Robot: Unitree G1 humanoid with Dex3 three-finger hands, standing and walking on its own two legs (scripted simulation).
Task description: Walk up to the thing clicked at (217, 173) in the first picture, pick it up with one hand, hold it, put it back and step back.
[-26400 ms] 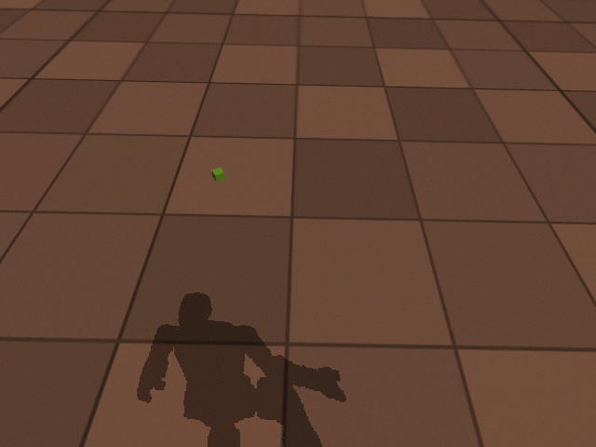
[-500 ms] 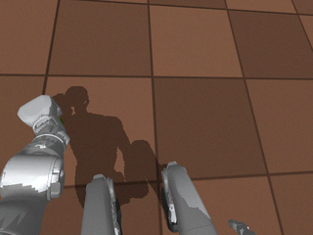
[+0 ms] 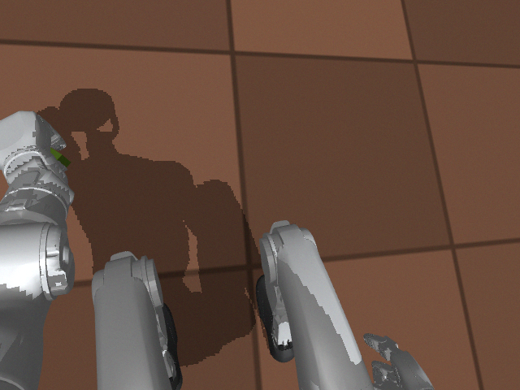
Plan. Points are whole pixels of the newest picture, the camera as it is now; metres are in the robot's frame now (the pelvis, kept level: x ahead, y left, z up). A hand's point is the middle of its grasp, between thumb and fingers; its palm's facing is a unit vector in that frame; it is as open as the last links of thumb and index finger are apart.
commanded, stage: crouch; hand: left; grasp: from above
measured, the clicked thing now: (45, 161) +0.50 +0.27 -0.20
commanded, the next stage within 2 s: lower in 0.78 s
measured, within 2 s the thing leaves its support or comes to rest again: rests again in 2.00 s
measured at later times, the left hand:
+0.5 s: hand (57, 163) +0.50 +0.26 -0.22, palm faces -0.36 -0.21 -0.91, open 5.6 cm
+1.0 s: hand (60, 166) +0.51 +0.27 -0.26, palm faces -0.37 -0.21 -0.91, open 5.7 cm
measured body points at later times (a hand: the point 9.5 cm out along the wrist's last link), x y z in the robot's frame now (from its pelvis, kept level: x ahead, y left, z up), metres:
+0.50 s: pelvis -0.01 +0.00 -0.07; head +0.24 +0.03 +0.30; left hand +0.52 +0.27 -0.17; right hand -0.01 -0.26 -0.18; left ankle +0.07 +0.14 -0.38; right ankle +0.09 -0.13 -0.38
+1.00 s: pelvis +0.00 +0.01 -0.09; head +0.26 +0.05 +0.27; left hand +0.52 +0.28 -0.20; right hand -0.01 -0.26 -0.19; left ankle +0.07 +0.14 -0.38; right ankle +0.09 -0.13 -0.38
